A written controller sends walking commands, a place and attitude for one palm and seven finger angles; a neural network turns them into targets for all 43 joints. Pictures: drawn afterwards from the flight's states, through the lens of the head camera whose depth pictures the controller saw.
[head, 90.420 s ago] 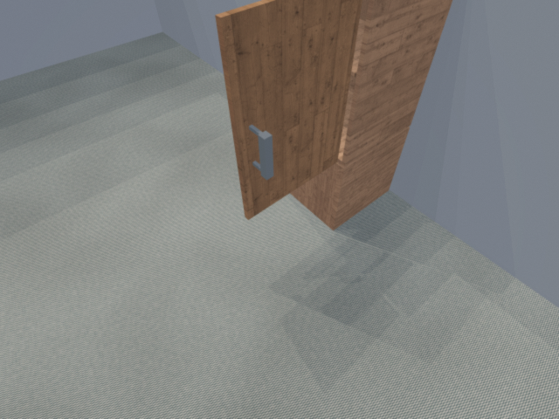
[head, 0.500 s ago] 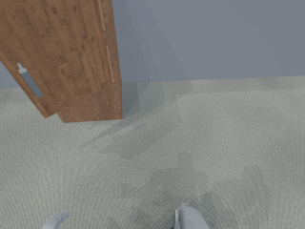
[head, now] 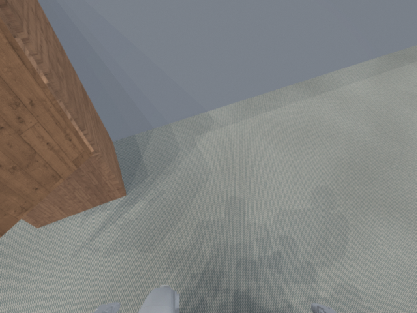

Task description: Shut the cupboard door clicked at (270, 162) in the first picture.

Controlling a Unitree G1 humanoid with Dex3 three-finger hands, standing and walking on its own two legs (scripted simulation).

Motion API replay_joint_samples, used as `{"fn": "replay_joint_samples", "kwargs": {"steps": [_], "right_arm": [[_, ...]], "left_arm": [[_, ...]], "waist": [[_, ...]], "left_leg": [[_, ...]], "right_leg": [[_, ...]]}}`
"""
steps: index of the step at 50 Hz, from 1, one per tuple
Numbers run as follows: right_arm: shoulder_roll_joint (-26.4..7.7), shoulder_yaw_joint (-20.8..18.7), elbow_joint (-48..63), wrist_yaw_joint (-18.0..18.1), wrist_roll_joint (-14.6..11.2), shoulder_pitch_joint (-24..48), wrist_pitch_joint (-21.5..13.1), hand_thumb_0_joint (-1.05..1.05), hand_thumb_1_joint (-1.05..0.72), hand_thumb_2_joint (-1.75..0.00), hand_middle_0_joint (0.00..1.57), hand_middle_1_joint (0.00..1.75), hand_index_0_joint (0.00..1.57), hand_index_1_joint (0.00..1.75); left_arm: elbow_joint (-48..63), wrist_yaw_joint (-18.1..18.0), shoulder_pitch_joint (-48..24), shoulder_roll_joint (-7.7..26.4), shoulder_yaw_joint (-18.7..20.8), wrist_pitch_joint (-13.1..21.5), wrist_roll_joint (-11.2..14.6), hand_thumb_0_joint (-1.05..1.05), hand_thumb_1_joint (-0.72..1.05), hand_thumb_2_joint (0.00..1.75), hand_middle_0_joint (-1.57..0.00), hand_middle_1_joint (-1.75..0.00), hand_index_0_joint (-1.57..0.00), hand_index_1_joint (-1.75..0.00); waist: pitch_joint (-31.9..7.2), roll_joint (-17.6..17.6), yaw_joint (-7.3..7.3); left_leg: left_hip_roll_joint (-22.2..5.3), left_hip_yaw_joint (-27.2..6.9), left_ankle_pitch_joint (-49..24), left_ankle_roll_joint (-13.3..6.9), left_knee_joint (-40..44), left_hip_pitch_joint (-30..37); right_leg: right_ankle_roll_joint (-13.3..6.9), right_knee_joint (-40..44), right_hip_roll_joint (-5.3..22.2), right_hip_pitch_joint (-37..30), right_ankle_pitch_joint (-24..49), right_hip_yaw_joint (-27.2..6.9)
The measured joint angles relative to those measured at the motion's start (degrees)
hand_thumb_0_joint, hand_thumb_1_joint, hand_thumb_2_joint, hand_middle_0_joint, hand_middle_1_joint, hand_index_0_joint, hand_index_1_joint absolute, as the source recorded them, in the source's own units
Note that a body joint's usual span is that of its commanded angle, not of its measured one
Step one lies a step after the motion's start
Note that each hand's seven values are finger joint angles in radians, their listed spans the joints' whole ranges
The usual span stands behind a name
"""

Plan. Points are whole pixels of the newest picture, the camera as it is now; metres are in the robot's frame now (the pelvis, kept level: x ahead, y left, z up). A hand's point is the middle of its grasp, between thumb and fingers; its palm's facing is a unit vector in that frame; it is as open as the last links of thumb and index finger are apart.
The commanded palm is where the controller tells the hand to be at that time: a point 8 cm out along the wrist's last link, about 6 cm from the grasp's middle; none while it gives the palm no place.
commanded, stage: walk to a spot facing it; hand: left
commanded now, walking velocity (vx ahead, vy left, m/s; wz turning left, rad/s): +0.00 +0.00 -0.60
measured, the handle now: out of the picture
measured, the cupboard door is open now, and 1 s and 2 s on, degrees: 34 34 34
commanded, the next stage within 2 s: turn to face it in 1.28 s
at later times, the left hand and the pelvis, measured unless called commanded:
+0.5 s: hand (123, 288) +0.18 +0.21 -0.16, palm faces -0.30 -0.92 -0.26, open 7.3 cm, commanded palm none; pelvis +0.03 +0.02 +0.00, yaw -19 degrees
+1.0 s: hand (157, 282) +0.19 +0.13 -0.16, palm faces -0.49 -0.85 -0.19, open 7.3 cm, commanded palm none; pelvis +0.06 -0.01 +0.01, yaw -34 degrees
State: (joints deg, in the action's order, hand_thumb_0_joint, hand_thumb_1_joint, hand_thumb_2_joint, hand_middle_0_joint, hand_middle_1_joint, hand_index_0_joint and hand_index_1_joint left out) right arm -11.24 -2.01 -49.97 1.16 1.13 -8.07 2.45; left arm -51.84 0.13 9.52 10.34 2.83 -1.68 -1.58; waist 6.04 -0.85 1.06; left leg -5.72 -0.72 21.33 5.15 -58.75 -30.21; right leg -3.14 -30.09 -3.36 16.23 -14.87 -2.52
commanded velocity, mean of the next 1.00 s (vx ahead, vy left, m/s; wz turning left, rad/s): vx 0.08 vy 0.00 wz -0.60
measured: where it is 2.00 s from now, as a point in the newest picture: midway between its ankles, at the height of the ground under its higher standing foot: outside the picture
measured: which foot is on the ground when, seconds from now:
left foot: up 0.00-0.12, down 0.14-0.54, up 0.56-1.00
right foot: down 0.00-0.14, up 0.16-0.52, down 0.54-1.00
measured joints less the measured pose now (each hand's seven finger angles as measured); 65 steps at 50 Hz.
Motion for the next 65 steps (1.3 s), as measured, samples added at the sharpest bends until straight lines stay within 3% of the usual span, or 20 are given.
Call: {"fn": "replay_joint_samples", "kwargs": {"steps": [4,6,8,11,15,22,26,27,28,30,32,35,40,47,52,53,56,59,62,65], "right_arm": [[-0.26,-0.01,0.8,0.27,-0.38,2.01,-0.57,0.0,-0.91,-0.9,0.2,0.3,0.2,0.3],[-0.42,0.12,1.14,0.42,-0.57,2.3,-1.17,0.0,-0.91,-0.9,0.2,0.3,0.2,0.3],[-0.2,0.38,1.23,0.6,-0.28,2.16,-2.14,0.0,-0.91,-0.9,0.2,0.3,0.2,0.3],[0.39,1.39,1.57,0.66,0.48,1.44,-2.23,0.0,-0.91,-0.9,0.2,0.3,0.2,0.3],[0.25,1.63,1.8,0.87,0.84,-0.4,-1.94,0.0,-0.91,-0.9,0.2,0.3,0.2,0.3],[-1.26,0.49,0.2,0.33,0.85,-3.08,-1.51,0.0,-0.91,-0.9,0.21,0.3,0.2,0.3],[-3.02,-0.49,-0.97,-0.02,0.76,-4.77,-0.9,0.0,-0.91,-0.9,0.21,0.3,0.2,0.3],[-3.52,-0.76,-1.21,-0.14,0.55,-5.45,-0.69,0.0,-0.91,-0.9,0.21,0.3,0.2,0.3],[-4.24,-1.11,-1.77,-0.18,0.33,-5.38,-0.2,0.0,-0.91,-0.9,0.2,0.3,0.2,0.3],[-5.27,-1.47,-2.72,0.12,0.06,-4.77,1.28,0.0,-0.91,-0.9,0.2,0.3,0.2,0.3],[-5.41,-1.64,-3.35,0.29,-0.02,-4.14,1.91,0.01,-0.91,-0.9,0.2,0.3,0.2,0.3],[-4.68,-1.4,-3.1,-0.05,0.12,-3.39,1.74,0.01,-0.91,-0.9,0.2,0.3,0.19,0.3],[-3.37,-1.08,-2.37,-0.75,0.56,-3.43,1.32,0.01,-0.91,-0.9,0.2,0.3,0.19,0.3],[-2.42,-1.11,-1.58,-1.13,0.42,-2.56,0.44,0.01,-0.91,-0.9,0.2,0.3,0.19,0.3],[-1.63,-0.46,-0.02,-0.85,0.02,-1.98,-1.82,0.01,-0.91,-0.9,0.2,0.3,0.2,0.3],[-1.73,-0.19,0.41,-0.65,0.13,-2.16,-2.72,0.01,-0.91,-0.9,0.2,0.3,0.2,0.3],[-0.85,0.63,0.9,-0.14,0.68,-2.73,-3.58,0.0,-0.91,-0.9,0.2,0.3,0.2,0.3],[-0.08,1.36,0.63,0.34,0.97,-4.84,-3.47,0.0,-0.91,-0.9,0.2,0.3,0.2,0.3],[0.39,1.75,-0.75,0.87,0.87,-6.78,-3.44,0.0,-0.91,-0.9,0.2,0.3,0.2,0.3],[0.66,1.73,-2.33,1.03,0.79,-8.44,-3.25,0.0,-0.91,-0.9,0.2,0.3,0.2,0.3]], "left_arm": [[0.03,0.18,1.79,1.18,1.04,-0.25,-0.27,0.0,0.92,0.9,-0.21,-0.3,-0.21,-0.3],[-0.09,0.09,2.77,1.92,1.54,-0.53,-0.12,0.0,0.91,0.9,-0.21,-0.3,-0.21,-0.3],[-0.44,0.04,3.27,3.07,2.05,-1.15,0.35,0.0,0.91,0.9,-0.21,-0.3,-0.21,-0.3],[-1.02,0.3,3.37,4.69,2.66,-1.85,0.13,0.0,0.91,0.9,-0.2,-0.3,-0.2,-0.3],[-0.74,1.36,3.08,5.51,2.97,-2.19,0.03,0.0,0.91,0.9,-0.2,-0.3,-0.2,-0.3],[0.0,2.35,1.08,5.11,2.45,-2.56,0.03,0.0,0.91,0.9,-0.2,-0.3,-0.2,-0.3],[0.75,2.55,-0.26,4.32,1.81,-1.84,0.02,0.0,0.91,0.9,-0.2,-0.3,-0.2,-0.3],[1.18,2.56,-0.29,4.33,1.58,-1.26,-0.07,0.0,0.91,0.9,-0.2,-0.3,-0.2,-0.3],[1.19,2.26,-0.72,3.87,1.43,-0.53,-0.22,0.0,0.91,0.9,-0.2,-0.3,-0.2,-0.3],[1.3,1.47,-1.18,2.91,0.78,0.3,0.03,0.0,0.91,0.9,-0.2,-0.3,-0.2,-0.3],[1.47,0.71,-0.98,2.22,0.54,0.33,0.2,0.0,0.91,0.9,-0.2,-0.3,-0.2,-0.3],[1.3,0.07,-0.36,1.86,0.29,0.19,0.41,0.0,0.91,0.9,-0.2,-0.3,-0.2,-0.3],[0.37,0.38,1.28,1.05,-0.07,0.46,0.34,0.0,0.91,0.9,-0.21,-0.3,-0.21,-0.3],[-0.93,1.14,4.69,0.15,0.06,1.18,-0.06,0.0,0.91,0.9,-0.21,-0.3,-0.21,-0.3],[-2.12,1.32,7.36,1.28,0.87,0.7,0.05,0.0,0.91,0.9,-0.21,-0.3,-0.21,-0.3],[-2.32,1.36,7.97,1.48,1.06,0.44,0.24,0.0,0.91,0.9,-0.21,-0.3,-0.21,-0.3],[-3.76,1.77,7.89,2.71,1.7,-0.71,0.09,0.0,0.91,0.9,-0.21,-0.3,-0.21,-0.3],[-3.89,2.51,7.09,3.97,2.5,-1.2,-0.44,0.01,0.91,0.9,-0.2,-0.3,-0.2,-0.3],[-2.92,2.58,5.21,4.89,2.88,-1.27,-0.32,0.01,0.91,0.9,-0.2,-0.3,-0.2,-0.3],[-1.98,2.37,2.9,5.19,2.9,-1.39,-0.13,0.0,0.91,0.9,-0.2,-0.3,-0.2,-0.3]], "waist": [[-0.71,1.06,-2.2],[-1.36,1.58,-2.96],[-1.82,2.65,-3.29],[-1.48,3.72,-3.93],[-1.11,2.63,-3.58],[-0.4,0.72,-2.17],[-0.35,-1.07,-0.97],[-0.75,-1.33,-0.85],[-0.62,-2.32,-0.86],[-0.11,-3.42,-0.49],[0.0,-3.34,-0.44],[-0.21,-2.17,-0.32],[-2.03,-0.8,-0.35],[-3.9,0.62,-2.2],[-4.68,2.59,-3.51],[-5.07,2.4,-3.31],[-4.53,3.16,-2.87],[-4.24,2.99,-2.39],[-3.19,2.54,-2.33],[-1.91,1.88,-1.97]], "left_leg": [[1.93,0.63,0.85,-0.35,11.72,4.36],[2.97,1.36,-2.65,-0.77,20.46,8.38],[3.13,2.64,-5.89,-3.06,24.39,10.43],[1.88,5.22,-3.74,-4.9,24.62,12.4],[-0.24,7.37,-4.88,-4.79,28.59,15.73],[-2.86,12.86,-3.91,-3.63,28.85,18.45],[-4.75,15.61,-0.83,-2.01,23.91,17.78],[-5.28,16.01,0.55,-1.52,21.21,16.79],[-5.47,14.37,4.28,-1.22,16.22,14.82],[-2.97,8.57,9.37,-1.26,4.19,9.91],[-0.82,5.65,7.83,-1.11,-3.87,6.06],[0.38,3.73,2.75,-0.44,-6.89,2.61],[0.66,1.97,-1.21,0.2,-2.36,1.6],[2.36,1.39,0.72,-0.36,9.5,4.72],[4.69,1.99,-1.01,-1.64,25.3,11.37],[4.49,2.13,-3.68,-2.8,28.83,12.8],[3.8,4.9,-5.14,-5.75,27.82,14.43],[2.45,7.19,-4.15,-5.96,30.95,18.13],[1.36,9.28,-4.19,-5.58,33.62,21.17],[0.36,11.53,-2.98,-5.17,34.15,23.37]], "right_leg": [[1.06,-1.65,-0.3,0.98,-1.25,-2.42],[1.93,-3.57,-0.75,1.91,-2.47,-3.67],[2.91,-8.82,-1.0,3.92,-7.28,-4.31],[4.51,-25.64,-0.73,8.99,-15.39,-1.71],[6.29,-35.1,1.64,12.01,-13.65,1.97],[6.27,-22.42,5.08,9.02,-9.59,4.89],[4.73,-10.52,4.62,3.88,-5.25,6.84],[3.14,-6.76,4.49,2.2,-2.57,7.01],[1.52,-7.6,3.81,2.86,-3.07,6.85],[0.14,-9.09,3.09,3.54,-4.48,6.15],[-0.04,-7.06,2.61,2.79,-3.6,4.99],[-0.34,-2.54,1.75,1.26,-0.71,3.12],[-1.02,2.29,0.21,-0.87,1.69,0.99],[-0.78,4.58,-1.43,-2.37,2.05,-2.72],[0.8,1.61,-2.14,-1.59,-0.46,-6.37],[0.9,-1.04,-2.63,-0.5,-2.97,-6.54],[2.0,-16.89,-1.42,5.23,-11.88,-2.82],[3.54,-28.59,0.78,10.56,-9.97,1.09],[4.75,-32.52,3.02,13.98,-6.77,2.94],[5.17,-29.8,4.46,15.1,-4.17,4.16]]}}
